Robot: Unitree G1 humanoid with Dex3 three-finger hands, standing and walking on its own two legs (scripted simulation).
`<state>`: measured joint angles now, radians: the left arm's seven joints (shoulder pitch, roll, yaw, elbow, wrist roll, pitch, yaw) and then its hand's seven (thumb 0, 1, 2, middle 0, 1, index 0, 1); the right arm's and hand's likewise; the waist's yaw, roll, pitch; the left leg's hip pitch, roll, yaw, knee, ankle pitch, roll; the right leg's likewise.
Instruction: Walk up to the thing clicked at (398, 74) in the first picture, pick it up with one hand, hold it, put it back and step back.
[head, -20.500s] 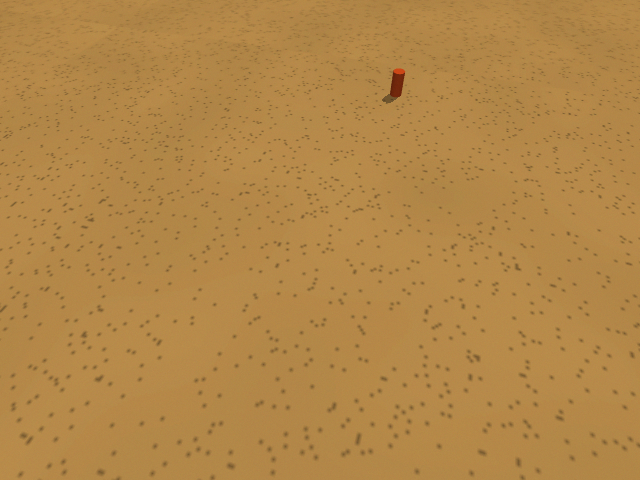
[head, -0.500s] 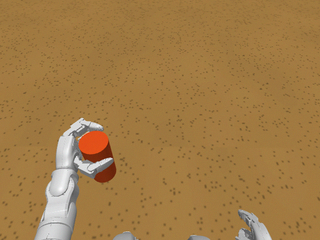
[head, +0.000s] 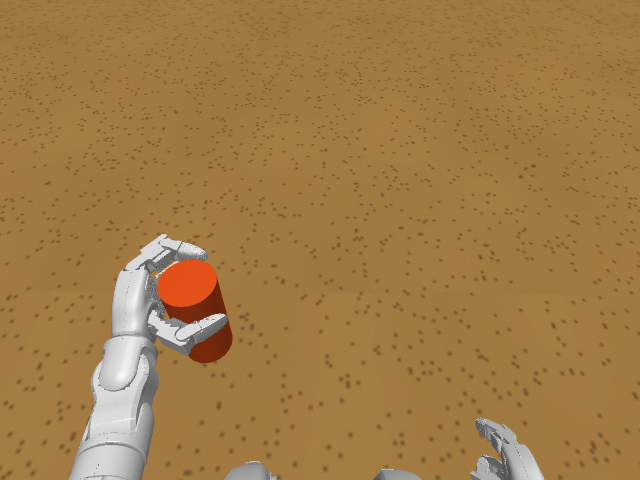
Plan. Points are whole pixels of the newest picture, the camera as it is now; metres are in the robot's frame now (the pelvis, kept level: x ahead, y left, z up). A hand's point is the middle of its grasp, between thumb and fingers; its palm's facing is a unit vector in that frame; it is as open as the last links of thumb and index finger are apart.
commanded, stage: hold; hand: left
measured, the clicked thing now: (199, 314) +0.31 +0.16 +0.01
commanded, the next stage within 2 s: crouch in 0.56 s
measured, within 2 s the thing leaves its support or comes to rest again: neither
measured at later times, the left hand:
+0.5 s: hand (190, 288) +0.33 +0.16 +0.05, palm faces +0.04 -1.00 -0.02, open 10.3 cm
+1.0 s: hand (200, 308) +0.33 +0.17 -0.01, palm faces +0.10 -0.99 -0.01, open 10.3 cm
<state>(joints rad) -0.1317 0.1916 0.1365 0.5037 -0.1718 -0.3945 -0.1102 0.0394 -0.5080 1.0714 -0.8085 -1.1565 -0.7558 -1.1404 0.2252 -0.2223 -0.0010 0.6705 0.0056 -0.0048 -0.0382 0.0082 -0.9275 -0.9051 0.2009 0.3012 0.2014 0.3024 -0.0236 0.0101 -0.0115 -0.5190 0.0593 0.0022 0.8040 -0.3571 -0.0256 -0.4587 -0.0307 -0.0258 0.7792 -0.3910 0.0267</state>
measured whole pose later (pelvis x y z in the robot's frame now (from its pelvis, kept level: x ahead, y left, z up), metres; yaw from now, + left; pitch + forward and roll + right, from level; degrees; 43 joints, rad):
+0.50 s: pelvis +0.00 +0.00 +0.00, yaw +0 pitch +4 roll -1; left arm -0.16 0.20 0.13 0.52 -0.17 -0.39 -0.11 0.04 -0.51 1.07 -0.81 -1.16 -0.76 -1.14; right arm 0.23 -0.22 0.00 0.68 0.00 0.00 -0.03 0.01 -0.93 -0.90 0.20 0.30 0.20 0.30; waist -0.03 0.01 -0.02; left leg -0.52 0.06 0.00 0.81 -0.36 -0.02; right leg -0.46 -0.03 -0.03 0.78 -0.39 0.03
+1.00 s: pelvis -0.02 +0.00 -0.03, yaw +0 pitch +10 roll -1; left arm -0.26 0.19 0.19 0.72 -0.15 -0.54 -0.08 0.04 -0.51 1.08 -0.80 -1.16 -0.75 -1.15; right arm 0.20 -0.23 -0.02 0.68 -0.03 -0.02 0.00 0.01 -0.91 -0.90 0.20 0.30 0.20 0.30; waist -0.04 0.00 -0.04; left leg -0.76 0.06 -0.01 0.97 -0.39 -0.03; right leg -0.70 -0.03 -0.03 0.96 -0.44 0.02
